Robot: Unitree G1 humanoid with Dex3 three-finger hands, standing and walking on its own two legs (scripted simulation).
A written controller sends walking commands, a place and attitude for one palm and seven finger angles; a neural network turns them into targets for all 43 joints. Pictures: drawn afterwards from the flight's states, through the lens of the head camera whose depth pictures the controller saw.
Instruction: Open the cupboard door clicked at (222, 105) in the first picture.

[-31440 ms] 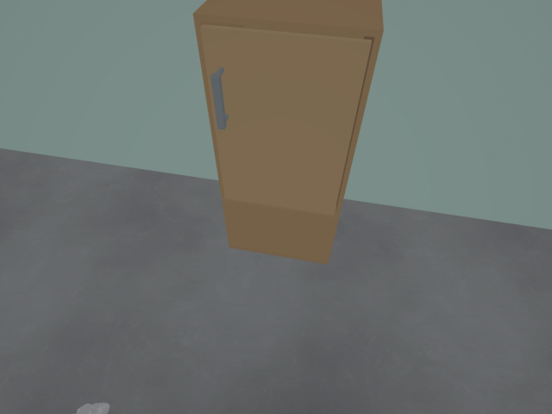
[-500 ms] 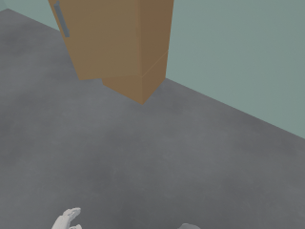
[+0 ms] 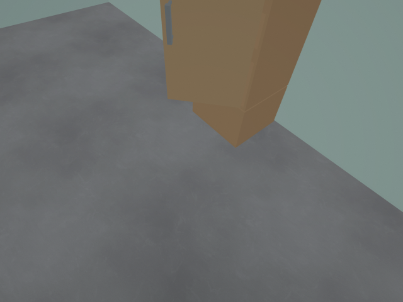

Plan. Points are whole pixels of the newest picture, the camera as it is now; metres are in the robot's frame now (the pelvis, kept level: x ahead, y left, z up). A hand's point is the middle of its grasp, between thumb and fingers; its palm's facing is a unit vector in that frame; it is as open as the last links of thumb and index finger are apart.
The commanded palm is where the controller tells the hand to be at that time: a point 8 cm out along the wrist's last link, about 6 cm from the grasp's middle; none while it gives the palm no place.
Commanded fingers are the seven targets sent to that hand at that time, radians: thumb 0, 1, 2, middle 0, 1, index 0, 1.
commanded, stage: take the last steps up to it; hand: left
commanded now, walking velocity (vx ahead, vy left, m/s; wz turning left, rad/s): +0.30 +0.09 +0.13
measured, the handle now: (169, 23) +1.09 +0.24 +0.01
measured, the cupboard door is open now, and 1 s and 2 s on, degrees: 42 42 42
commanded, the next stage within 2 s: come to a stop and stand still in 1.34 s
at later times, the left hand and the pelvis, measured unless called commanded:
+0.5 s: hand (125, 259) +0.22 +0.20 -0.16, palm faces -0.01 -0.99 -0.15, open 7.4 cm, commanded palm none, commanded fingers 0.00 0.90 0.90 -0.20 -0.30 -0.20 -0.30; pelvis +0.11 +0.04 +0.00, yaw +2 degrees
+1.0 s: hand (123, 247) +0.25 +0.22 -0.17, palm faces +0.18 -0.97 -0.18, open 7.2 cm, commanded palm none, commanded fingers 0.00 0.90 0.90 -0.20 -0.30 -0.20 -0.30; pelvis +0.30 +0.04 +0.00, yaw +5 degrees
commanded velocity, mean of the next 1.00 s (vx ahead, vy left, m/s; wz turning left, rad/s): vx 0.30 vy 0.04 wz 0.02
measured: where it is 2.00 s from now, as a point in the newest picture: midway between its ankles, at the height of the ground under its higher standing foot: (191, 236)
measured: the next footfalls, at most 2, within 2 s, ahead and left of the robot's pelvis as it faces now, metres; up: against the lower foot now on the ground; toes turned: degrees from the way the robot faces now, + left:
left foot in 0.02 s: +0.03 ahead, +0.10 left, +0.00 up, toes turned +4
right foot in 0.60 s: +0.27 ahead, -0.07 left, +0.00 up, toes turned -4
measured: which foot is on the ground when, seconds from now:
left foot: up 0.00-0.00, down 0.02-0.60, up 0.62-1.00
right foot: down 0.00-0.02, up 0.04-0.58, down 0.60-1.00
